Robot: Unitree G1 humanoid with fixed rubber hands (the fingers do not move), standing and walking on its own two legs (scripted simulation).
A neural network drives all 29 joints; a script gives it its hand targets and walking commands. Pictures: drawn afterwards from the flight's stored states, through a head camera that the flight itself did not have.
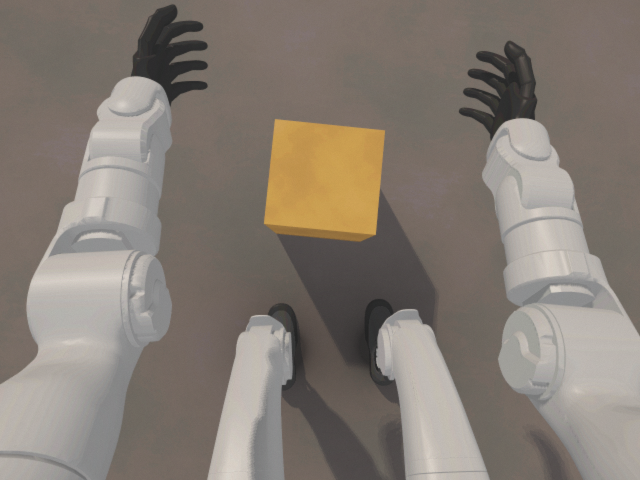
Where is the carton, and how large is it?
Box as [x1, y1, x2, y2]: [264, 119, 384, 241]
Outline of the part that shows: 275,119 264,223 276,233 356,241 360,241 375,234 384,130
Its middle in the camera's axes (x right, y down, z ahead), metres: +0.01 -0.11 +0.85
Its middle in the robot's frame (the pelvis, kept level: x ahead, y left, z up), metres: +0.50 +0.00 -0.51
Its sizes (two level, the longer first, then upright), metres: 0.210 0.200 0.250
